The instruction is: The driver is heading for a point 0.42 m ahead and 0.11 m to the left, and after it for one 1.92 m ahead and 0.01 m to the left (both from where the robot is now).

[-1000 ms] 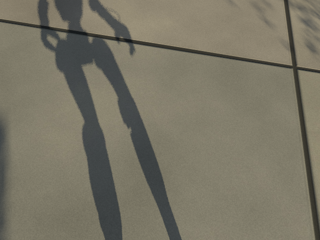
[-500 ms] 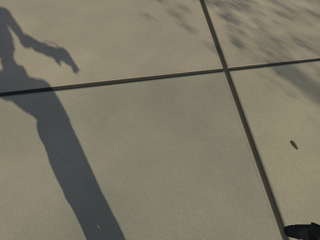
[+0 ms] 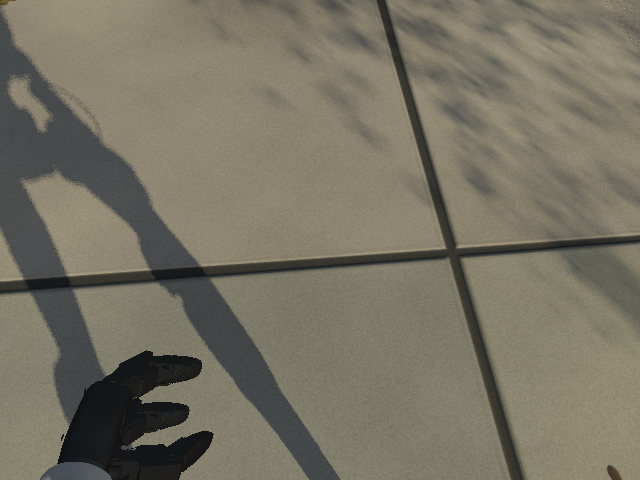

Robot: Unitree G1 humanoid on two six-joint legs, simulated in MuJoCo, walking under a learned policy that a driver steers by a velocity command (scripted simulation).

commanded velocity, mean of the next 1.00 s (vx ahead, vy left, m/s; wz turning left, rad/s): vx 0.15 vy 0.00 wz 0.15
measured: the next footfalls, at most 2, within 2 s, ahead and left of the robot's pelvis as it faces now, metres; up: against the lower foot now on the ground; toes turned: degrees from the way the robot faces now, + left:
right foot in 0.04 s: +0.25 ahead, -0.16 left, +0.00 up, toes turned +5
left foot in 0.44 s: +0.36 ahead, +0.12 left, +0.00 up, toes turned +28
